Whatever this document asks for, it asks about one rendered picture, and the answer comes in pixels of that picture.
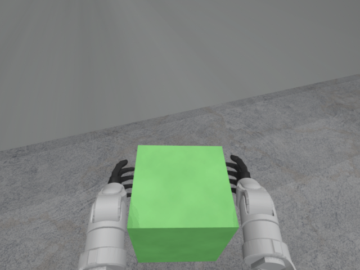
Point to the left robot forearm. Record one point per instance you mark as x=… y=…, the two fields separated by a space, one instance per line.
x=104 y=246

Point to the carton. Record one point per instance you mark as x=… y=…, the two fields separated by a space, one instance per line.
x=181 y=206

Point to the robot left hand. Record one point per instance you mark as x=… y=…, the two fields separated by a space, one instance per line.
x=117 y=173

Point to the robot right hand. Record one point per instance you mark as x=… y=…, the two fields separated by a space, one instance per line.
x=240 y=167

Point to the right robot forearm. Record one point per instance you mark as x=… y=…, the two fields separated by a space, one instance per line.
x=263 y=246

